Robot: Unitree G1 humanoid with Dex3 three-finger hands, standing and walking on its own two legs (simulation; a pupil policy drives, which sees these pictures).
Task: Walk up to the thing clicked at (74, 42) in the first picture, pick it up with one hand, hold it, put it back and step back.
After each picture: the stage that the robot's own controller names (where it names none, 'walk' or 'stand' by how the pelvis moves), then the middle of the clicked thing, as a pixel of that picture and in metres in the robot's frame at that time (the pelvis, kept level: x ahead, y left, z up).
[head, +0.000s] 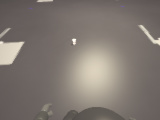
stand; (74, 41) +1.60 +0.43 -0.72
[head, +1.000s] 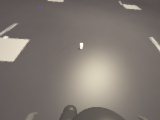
walk; (81, 46) +1.49 +0.20 -0.69
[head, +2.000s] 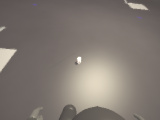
walk; (79, 60) +0.99 +0.14 -0.70
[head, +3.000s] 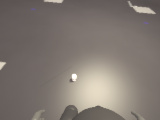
walk; (74, 77) +0.63 +0.19 -0.71
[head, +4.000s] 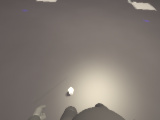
stand; (71, 91) +0.40 +0.19 -0.71
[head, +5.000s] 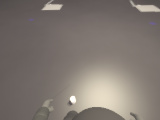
stand; (73, 99) +0.32 +0.21 -0.72
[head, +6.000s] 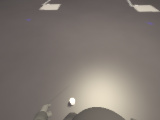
stand; (72, 101) +0.30 +0.20 -0.72
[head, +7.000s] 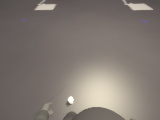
stand; (71, 100) +0.31 +0.22 -0.72
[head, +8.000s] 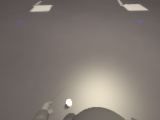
stand; (69, 103) +0.28 +0.24 -0.72
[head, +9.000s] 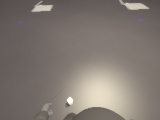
stand; (70, 101) +0.30 +0.24 -0.72
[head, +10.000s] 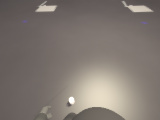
stand; (71, 100) +0.31 +0.22 -0.73
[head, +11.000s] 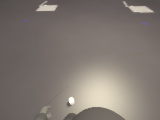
stand; (71, 101) +0.31 +0.21 -0.73
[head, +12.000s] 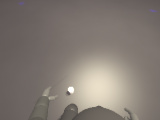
go down; (71, 90) +0.34 +0.20 -0.70
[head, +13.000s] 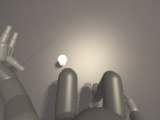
go down; (62, 60) +0.42 +0.21 -0.30
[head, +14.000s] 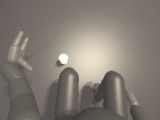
close in; (63, 59) +0.42 +0.21 -0.29
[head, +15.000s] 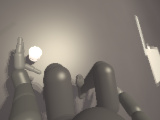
close in; (35, 54) +0.42 +0.24 -0.22
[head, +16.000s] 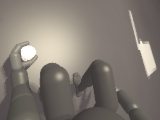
close; (28, 54) +0.41 +0.25 -0.22
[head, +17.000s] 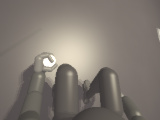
lift; (49, 62) +0.33 +0.25 -0.17
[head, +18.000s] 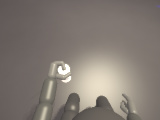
lift; (65, 73) +0.31 +0.18 +0.00
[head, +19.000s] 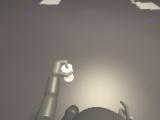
hold; (67, 73) +0.33 +0.16 +0.00
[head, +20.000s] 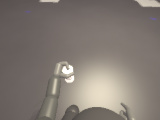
hold; (68, 74) +0.32 +0.16 -0.01
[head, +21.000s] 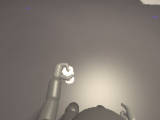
crouch; (68, 75) +0.32 +0.16 -0.02
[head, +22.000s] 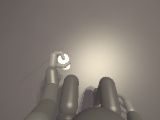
crouch; (64, 62) +0.39 +0.18 -0.11
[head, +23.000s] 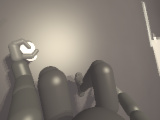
lower; (29, 52) +0.42 +0.25 -0.23
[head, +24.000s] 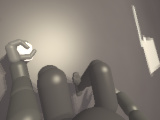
lower; (26, 52) +0.42 +0.26 -0.23
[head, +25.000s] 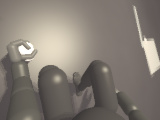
lower; (27, 52) +0.42 +0.26 -0.23
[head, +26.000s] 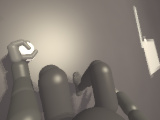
lower; (27, 52) +0.41 +0.26 -0.23
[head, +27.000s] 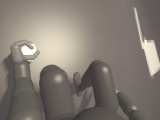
loosen; (29, 53) +0.41 +0.25 -0.23
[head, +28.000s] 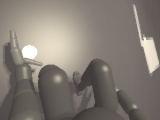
withdraw; (29, 54) +0.40 +0.24 -0.23
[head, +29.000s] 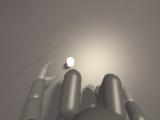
walk; (70, 62) +0.43 +0.18 -0.33
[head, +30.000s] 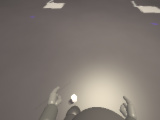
stand; (74, 98) +0.35 +0.16 -0.66
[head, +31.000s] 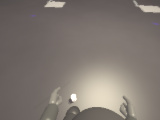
stand; (73, 97) +0.34 +0.17 -0.66
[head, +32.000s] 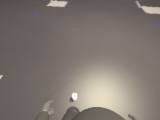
stand; (74, 96) +0.35 +0.17 -0.69
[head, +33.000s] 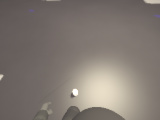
stand; (75, 92) +0.36 +0.17 -0.71
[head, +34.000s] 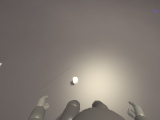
walk; (75, 80) +0.47 +0.17 -0.71
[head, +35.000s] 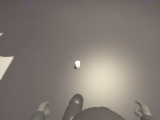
walk; (77, 64) +0.78 +0.24 -0.69
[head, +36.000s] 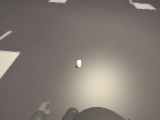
stand; (79, 63) +0.94 +0.18 -0.71
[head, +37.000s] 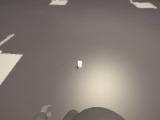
stand; (79, 64) +0.95 +0.18 -0.72
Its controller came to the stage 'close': yes
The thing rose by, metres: 0.70
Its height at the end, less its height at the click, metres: +0.00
